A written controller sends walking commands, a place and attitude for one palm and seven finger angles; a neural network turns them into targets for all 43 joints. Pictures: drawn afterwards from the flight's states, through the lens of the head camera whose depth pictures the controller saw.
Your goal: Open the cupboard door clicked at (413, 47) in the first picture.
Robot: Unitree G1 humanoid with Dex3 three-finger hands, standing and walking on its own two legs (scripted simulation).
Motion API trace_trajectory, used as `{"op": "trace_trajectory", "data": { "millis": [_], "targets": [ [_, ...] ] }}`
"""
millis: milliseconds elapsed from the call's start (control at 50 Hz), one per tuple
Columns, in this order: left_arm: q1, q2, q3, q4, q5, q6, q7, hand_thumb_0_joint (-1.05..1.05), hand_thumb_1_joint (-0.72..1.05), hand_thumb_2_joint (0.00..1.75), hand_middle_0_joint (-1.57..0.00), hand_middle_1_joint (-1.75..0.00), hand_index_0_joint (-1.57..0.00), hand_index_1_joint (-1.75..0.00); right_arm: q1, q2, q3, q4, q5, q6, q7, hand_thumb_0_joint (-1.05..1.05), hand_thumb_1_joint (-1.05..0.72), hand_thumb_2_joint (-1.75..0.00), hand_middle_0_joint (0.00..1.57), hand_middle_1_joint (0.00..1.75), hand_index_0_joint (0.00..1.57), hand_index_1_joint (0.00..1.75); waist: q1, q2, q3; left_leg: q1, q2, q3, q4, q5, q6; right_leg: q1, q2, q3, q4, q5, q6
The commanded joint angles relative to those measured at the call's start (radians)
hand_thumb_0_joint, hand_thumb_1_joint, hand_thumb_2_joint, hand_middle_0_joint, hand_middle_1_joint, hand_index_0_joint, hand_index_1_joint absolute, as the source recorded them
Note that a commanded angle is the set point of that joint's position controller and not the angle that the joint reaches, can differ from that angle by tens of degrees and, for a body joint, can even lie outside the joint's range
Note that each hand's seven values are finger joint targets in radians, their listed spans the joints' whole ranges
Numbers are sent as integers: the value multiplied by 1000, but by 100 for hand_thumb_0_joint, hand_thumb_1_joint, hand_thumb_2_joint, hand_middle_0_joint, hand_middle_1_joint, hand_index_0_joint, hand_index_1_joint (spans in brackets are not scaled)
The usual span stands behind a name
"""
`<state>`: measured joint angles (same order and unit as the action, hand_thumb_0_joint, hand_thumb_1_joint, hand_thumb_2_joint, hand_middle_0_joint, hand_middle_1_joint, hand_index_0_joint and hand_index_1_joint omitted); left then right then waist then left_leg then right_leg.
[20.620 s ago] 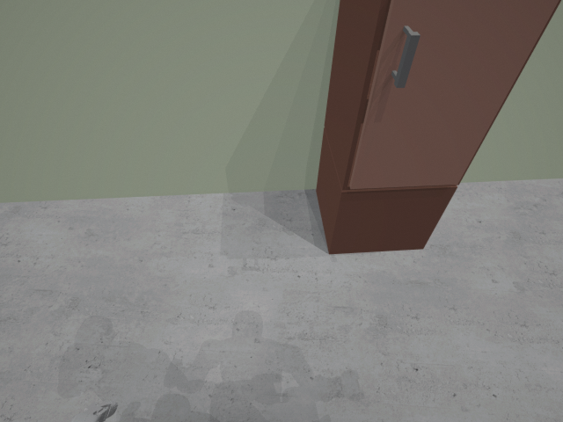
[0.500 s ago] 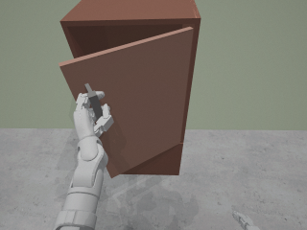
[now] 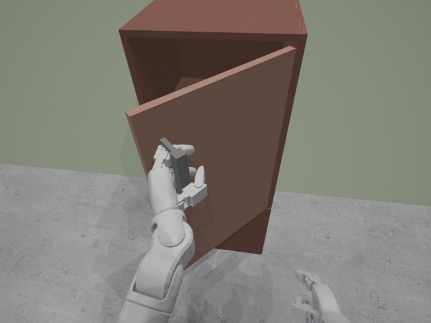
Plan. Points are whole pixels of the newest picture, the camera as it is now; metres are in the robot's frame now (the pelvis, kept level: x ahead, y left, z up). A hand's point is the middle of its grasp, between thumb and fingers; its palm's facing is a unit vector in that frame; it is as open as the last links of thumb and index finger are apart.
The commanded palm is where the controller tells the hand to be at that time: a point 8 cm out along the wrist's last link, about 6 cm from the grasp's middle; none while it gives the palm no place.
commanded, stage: open thumb and fingers to let go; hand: left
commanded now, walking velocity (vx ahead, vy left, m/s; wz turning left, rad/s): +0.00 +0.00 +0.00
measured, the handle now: (176, 171) +0.35 +0.11 +0.13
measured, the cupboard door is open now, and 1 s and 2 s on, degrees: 47 47 48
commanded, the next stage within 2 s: slide the hand sideways off the handle in 0.60 s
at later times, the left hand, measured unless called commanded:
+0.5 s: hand (198, 187) +0.31 +0.06 +0.13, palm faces +0.33 -0.94 +0.00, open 14.7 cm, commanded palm +0.26 +0.11 +0.12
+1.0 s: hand (186, 201) +0.28 +0.08 +0.13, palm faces -0.16 -0.99 +0.01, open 16.4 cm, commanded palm +0.25 +0.12 +0.12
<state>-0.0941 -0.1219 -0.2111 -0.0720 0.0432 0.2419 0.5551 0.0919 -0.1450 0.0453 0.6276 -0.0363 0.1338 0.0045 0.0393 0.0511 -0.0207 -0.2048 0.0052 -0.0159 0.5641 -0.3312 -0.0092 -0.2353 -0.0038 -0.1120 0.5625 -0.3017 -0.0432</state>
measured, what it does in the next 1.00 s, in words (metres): stands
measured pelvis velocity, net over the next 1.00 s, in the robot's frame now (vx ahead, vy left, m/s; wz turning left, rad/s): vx -0.03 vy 0.03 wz -0.02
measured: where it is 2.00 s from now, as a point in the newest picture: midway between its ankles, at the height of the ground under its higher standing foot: outside the picture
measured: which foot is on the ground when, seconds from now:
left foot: down 0.00-1.00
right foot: down 0.00-1.00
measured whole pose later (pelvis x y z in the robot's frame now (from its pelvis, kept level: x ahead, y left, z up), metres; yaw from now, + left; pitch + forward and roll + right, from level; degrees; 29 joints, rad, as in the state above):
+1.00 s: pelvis -0.03 +0.03 +0.00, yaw -1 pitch -5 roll +0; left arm -0.18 0.05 -0.17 0.12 -0.14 0.07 0.04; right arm 0.18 -0.20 0.07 0.61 0.02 0.02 -0.05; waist 0.03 0.04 0.01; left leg -0.19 -0.03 0.02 0.56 -0.29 0.03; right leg -0.23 -0.04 -0.08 0.55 -0.25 -0.01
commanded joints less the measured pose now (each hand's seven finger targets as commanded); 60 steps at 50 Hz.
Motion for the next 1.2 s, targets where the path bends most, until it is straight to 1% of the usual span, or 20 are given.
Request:
{"op": "trace_trajectory", "data": {
  "millis": [0,40,120,160,200,280,380,500,560,680,700,740,760,820,880,920,980,1040,1060,1180],
  "targets": [
    [-215,-48,-2,-262,17,-98,-23,0,6,54,-34,-126,-34,-126,-115,-93,-44,-174,3,-56,-22,0,-90,-90,20,30,20,30,-9,-143,-260,24,-13,7,-40,338,16,162,-28,70,-66,440,14],
    [-224,-49,-9,-258,20,-108,-25,0,-8,48,-33,-124,-33,-124,-114,-92,-41,-174,4,-65,-25,0,-90,-90,20,30,20,30,-11,-137,-232,15,-16,8,-39,303,19,147,-31,77,-82,394,15],
    [-327,-24,10,-194,27,-127,-9,0,-36,36,-31,-122,-31,-122,-128,-97,-39,-154,6,-84,-39,0,-90,-90,20,30,20,30,-23,-144,-150,1,-22,5,-47,195,25,78,-37,100,-154,156,14],
    [-326,-27,11,-178,30,-137,-3,0,-50,30,-30,-120,-30,-120,-128,-98,-44,-152,6,-96,-39,0,-90,-90,20,30,20,30,-14,-136,-156,8,-23,6,-48,187,25,75,-38,103,-169,111,12],
    [-347,-40,5,-159,25,-145,4,0,-50,30,-30,-120,-30,-120,-126,-99,-44,-145,5,-104,-40,0,-90,-90,20,30,20,30,-14,-104,-169,14,-27,9,-52,178,26,75,-40,107,-171,97,10],
    [-361,-39,16,-114,23,-163,13,0,-50,30,-27,-100,-27,-100,-121,-101,-49,-139,5,-111,-41,0,-90,-90,20,30,20,30,-10,-144,-163,12,-27,9,-67,158,27,75,-39,106,-190,48,13],
    [-437,-33,28,-54,30,-180,21,0,-50,30,-22,-75,-22,-75,-117,-99,-50,-127,4,-115,-45,0,-90,-90,20,30,20,30,-18,-140,-143,20,-27,12,-79,130,28,53,-37,109,-212,-5,13],
    [-433,-25,48,-46,21,-186,24,0,-50,30,-18,-45,-18,-45,-117,-95,-48,-134,3,-102,-44,0,-90,-90,20,30,20,30,-7,-130,-180,26,-23,10,-99,155,24,89,-28,88,-188,49,6],
    [-454,-39,37,-26,28,-182,29,0,-50,30,-15,-30,-15,-30,-121,-94,-47,-132,4,-96,-44,0,-90,-90,20,30,20,30,-12,-133,-149,25,-16,3,-105,148,23,67,-23,76,-185,44,4],
    [-484,-58,30,-18,29,-163,43,0,-50,30,-15,-30,-15,-30,-135,-92,-42,-133,6,-82,-38,0,-90,-90,20,30,20,30,-11,-100,-153,18,-15,-1,-113,134,16,58,-17,63,-161,38,-2],
    [-440,5,-161,9,104,-210,-169,0,-50,30,-15,-30,-15,-30,-53,-131,-37,-106,0,-76,-32,0,-90,-90,20,30,20,30,-85,-177,-106,48,-10,-5,-117,178,32,10,-15,83,-115,138,-3],
    [-513,125,-62,-56,51,-283,-342,0,-50,30,-15,-30,-15,-30,-44,-129,-41,-156,16,-78,-59,0,-90,-90,20,30,20,30,-50,-123,-236,71,-19,5,-103,234,41,83,-13,79,-80,249,-9],
    [-507,117,-85,-58,37,-299,-400,0,-50,30,-15,-30,-15,-30,-40,-127,-35,-167,20,-81,-65,0,-90,-90,20,30,20,30,-53,-59,-228,83,-20,4,-102,234,38,77,-15,77,-78,254,-11],
    [-539,98,-93,-41,-75,-309,-564,0,-50,30,-15,-30,-15,-30,-60,-125,-14,-192,46,-119,-75,0,-90,-90,20,30,20,30,-66,-45,-194,87,-19,-19,-107,185,35,41,-4,59,-83,196,-14],
    [-462,79,-8,-22,-200,-262,-584,0,-50,30,-15,-30,-15,-30,-92,-125,-2,-201,64,-163,-77,0,-90,-90,20,30,20,30,-39,-84,-137,49,-10,-42,-133,114,20,28,8,32,-98,104,-7],
    [-430,76,24,-45,-219,-238,-557,0,-50,30,-15,-30,-15,-30,-93,-131,-2,-201,67,-180,-69,0,-90,-90,20,30,20,30,-25,-111,-131,28,-6,-50,-145,88,13,21,11,22,-92,71,-1],
    [-340,110,60,-92,-180,-233,-497,0,-50,30,-15,-30,-15,-30,-81,-132,-12,-210,60,-192,-44,0,-90,-90,20,30,20,30,1,-89,-140,18,-3,-43,-149,96,5,23,8,25,-80,66,-1],
    [-282,117,27,-169,-116,-245,-467,0,-50,30,-15,-30,-15,-30,-59,-130,-19,-226,53,-189,-21,0,-90,-90,20,30,20,30,-2,-95,-158,20,2,-29,-135,152,5,34,6,32,-68,105,-4],
    [-243,149,47,-162,-101,-243,-464,0,-50,30,-15,-30,-15,-30,-57,-137,-21,-227,51,-181,-18,0,-90,-90,20,30,20,30,6,-94,-150,11,5,-25,-136,149,6,40,6,37,-70,101,-6],
    [-200,216,101,-235,-103,-208,-480,0,-50,30,-15,-30,-15,-30,-87,-130,-8,-250,54,-156,-30,0,-90,-90,20,30,20,30,4,-61,-124,2,-4,-3,-139,102,18,53,4,59,-102,68,-3]
  ]
}}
